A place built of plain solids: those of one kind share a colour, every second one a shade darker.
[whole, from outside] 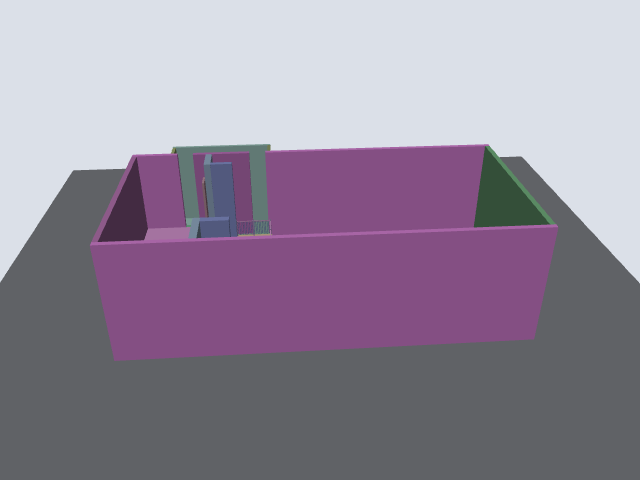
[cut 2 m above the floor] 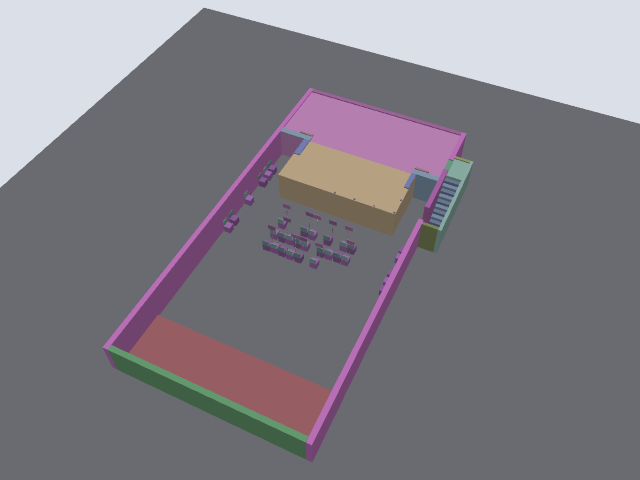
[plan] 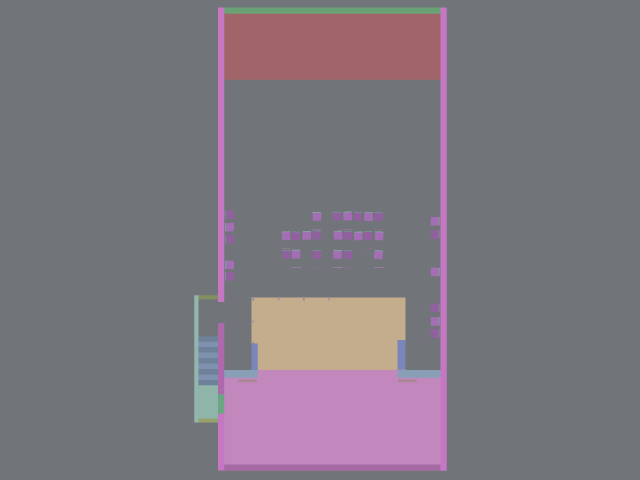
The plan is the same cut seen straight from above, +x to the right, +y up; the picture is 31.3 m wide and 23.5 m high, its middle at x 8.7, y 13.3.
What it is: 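A parish, school or music hall with a timber stage behind a plastered proscenium wall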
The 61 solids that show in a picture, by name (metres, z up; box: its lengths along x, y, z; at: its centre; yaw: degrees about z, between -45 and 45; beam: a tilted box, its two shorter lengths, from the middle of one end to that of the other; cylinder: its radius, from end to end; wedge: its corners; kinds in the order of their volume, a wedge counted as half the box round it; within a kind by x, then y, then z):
{
 "boards_main_1": {"box": [10.59, 4.63, 1.98], "at": [9.31, 4.62, 0.94]},
 "wall_side_1": {"box": [0.3, 2.78, 7.1], "at": [3.86, 3.4, 3.5]},
 "wall_side_2": {"box": [0.3, 3.49, 7.1], "at": [3.86, 7.49, 3.5]},
 "wall_side_3": {"box": [0.3, 14.42, 7.1], "at": [3.86, 17.47, 3.5]},
 "wall_side_4": {"box": [0.3, 22.67, 7.1], "at": [14.75, 13.34, 3.5]},
 "boards_fore_1": {"box": [7.55, 3.55, 1.98], "at": [9.12, 8.71, 0.94]},
 "wall_back_1": {"box": [10.59, 0.3, 7.1], "at": [9.31, 2.16, 3.5]},
 "wall_rear_1": {"box": [10.59, 0.3, 7.1], "at": [9.31, 24.53, 3.5]},
 "wall_pros_1": {"box": [1.64, 0.39, 7.1], "at": [4.83, 6.75, 3.5]},
 "wall_pros_2": {"box": [2.11, 0.39, 7.1], "at": [13.55, 6.75, 3.5]},
 "wall_pass_out_1": {"box": [0.2, 6.23, 7.1], "at": [2.65, 7.48, 3.5]},
 "floor_rear_1": {"box": [10.59, 3.24, 0.21], "at": [9.31, 22.76, 0.06]},
 "wall_pier_1": {"box": [0.31, 1.3, 7.1], "at": [5.5, 7.59, 3.5]},
 "wall_pier_2": {"box": [0.4, 1.46, 7.1], "at": [12.69, 7.67, 3.5]},
 "step_1": {"box": [0.96, 0.54, 1.79], "at": [3.23, 6.19, 0.84]},
 "step_2": {"box": [0.96, 0.54, 1.6], "at": [3.23, 6.45, 0.75]},
 "step_3": {"box": [0.96, 0.54, 1.4], "at": [3.23, 6.72, 0.65]},
 "step_4": {"box": [0.96, 0.54, 1.21], "at": [3.23, 6.99, 0.55]},
 "step_5": {"box": [0.96, 0.54, 1.02], "at": [3.23, 7.25, 0.46]},
 "step_6": {"box": [0.96, 0.54, 0.82], "at": [3.23, 7.52, 0.36]},
 "step_7": {"box": [0.96, 0.54, 0.63], "at": [3.23, 7.79, 0.26]},
 "step_8": {"box": [0.96, 0.54, 0.44], "at": [3.23, 8.06, 0.17]},
 "step_9": {"box": [0.96, 0.54, 0.24], "at": [3.23, 8.32, 0.07]},
 "boards_pass_1": {"box": [0.96, 1.62, 1.98], "at": [3.23, 5.37, 0.94]},
 "wall_pass_end_1": {"box": [0.96, 0.2, 7.1], "at": [3.23, 4.46, 3.5]},
 "wall_pass_end_2": {"box": [0.96, 0.2, 7.1], "at": [3.23, 10.5, 3.5]},
 "chair_seat_1": {"box": [0.42, 0.42, 0.45], "at": [4.28, 11.52, 0.23], "yaw": 1.6},
 "chair_seat_2": {"box": [0.42, 0.42, 0.45], "at": [4.28, 12.08, 0.23], "yaw": -3.0},
 "chair_seat_3": {"box": [0.42, 0.42, 0.45], "at": [4.28, 13.34, 0.23], "yaw": 1.2},
 "chair_seat_4": {"box": [0.42, 0.42, 0.45], "at": [4.28, 13.93, 0.23], "yaw": 1.5},
 "chair_seat_5": {"box": [0.42, 0.42, 0.45], "at": [4.28, 14.54, 0.23], "yaw": 3.8},
 "chair_seat_6": {"box": [0.42, 0.42, 0.45], "at": [7.04, 13.5, 0.23], "yaw": 1.1},
 "chair_seat_7": {"box": [0.42, 0.42, 0.45], "at": [7.05, 12.58, 0.23], "yaw": -0.6},
 "chair_seat_8": {"box": [0.42, 0.42, 0.45], "at": [7.52, 12.6, 0.23], "yaw": -0.7},
 "chair_seat_9": {"box": [0.42, 0.42, 0.45], "at": [7.52, 13.49, 0.23], "yaw": -1.4},
 "chair_seat_10": {"box": [0.42, 0.42, 0.45], "at": [8.05, 13.52, 0.23], "yaw": -0.2},
 "chair_seat_11": {"box": [0.42, 0.42, 0.45], "at": [8.54, 13.54, 0.23], "yaw": -0.4},
 "chair_seat_12": {"box": [0.42, 0.42, 0.45], "at": [8.55, 14.45, 0.23], "yaw": 1.3},
 "chair_seat_13": {"box": [0.42, 0.42, 0.45], "at": [8.56, 12.58, 0.23], "yaw": 0.1},
 "chair_seat_14": {"box": [0.42, 0.42, 0.45], "at": [9.53, 14.46, 0.23], "yaw": 0.8},
 "chair_seat_15": {"box": [0.42, 0.42, 0.45], "at": [9.55, 12.6, 0.23], "yaw": -2.4},
 "chair_seat_16": {"box": [0.42, 0.42, 0.45], "at": [9.58, 13.53, 0.23], "yaw": 0.5},
 "chair_seat_17": {"box": [0.42, 0.42, 0.45], "at": [10.05, 13.52, 0.23], "yaw": -1.5},
 "chair_seat_18": {"box": [0.42, 0.42, 0.45], "at": [10.05, 14.47, 0.23], "yaw": 1.9},
 "chair_seat_19": {"box": [0.42, 0.42, 0.45], "at": [10.06, 12.57, 0.23], "yaw": 0.4},
 "chair_seat_20": {"box": [0.42, 0.42, 0.45], "at": [10.56, 14.46, 0.23], "yaw": -1.1},
 "chair_seat_21": {"box": [0.42, 0.42, 0.45], "at": [10.58, 13.49, 0.23], "yaw": 0.2},
 "chair_seat_22": {"box": [0.42, 0.42, 0.45], "at": [11.05, 13.51, 0.23], "yaw": -0.7},
 "chair_seat_23": {"box": [0.42, 0.42, 0.45], "at": [11.07, 14.44, 0.23], "yaw": -0.1},
 "chair_seat_24": {"box": [0.42, 0.42, 0.45], "at": [11.56, 12.57, 0.23], "yaw": -4.4},
 "chair_seat_25": {"box": [0.42, 0.42, 0.45], "at": [11.58, 14.45, 0.23], "yaw": 1.2},
 "chair_seat_26": {"box": [0.42, 0.42, 0.45], "at": [11.6, 13.5, 0.23], "yaw": -1.7},
 "chair_seat_27": {"box": [0.42, 0.42, 0.45], "at": [14.33, 8.73, 0.23], "yaw": 0.5},
 "chair_seat_28": {"box": [0.42, 0.42, 0.45], "at": [14.33, 9.31, 0.23], "yaw": 2.2},
 "chair_seat_29": {"box": [0.42, 0.42, 0.45], "at": [14.33, 9.98, 0.23], "yaw": 1.7},
 "chair_seat_30": {"box": [0.42, 0.42, 0.45], "at": [14.33, 11.74, 0.23], "yaw": -2.0},
 "chair_seat_31": {"box": [0.42, 0.42, 0.45], "at": [14.33, 13.57, 0.23], "yaw": -0.8},
 "chair_seat_32": {"box": [0.42, 0.42, 0.45], "at": [14.33, 14.22, 0.23], "yaw": 0.6},
 "drape_1": {"box": [0.91, 0.14, 3.93], "at": [5.16, 6.4, 3.85]},
 "drape_2": {"box": [0.91, 0.14, 3.93], "at": [12.99, 6.4, 3.85]},
 "boards_sill_1": {"box": [0.3, 0.96, 1.98], "at": [3.86, 5.27, 0.94]}
}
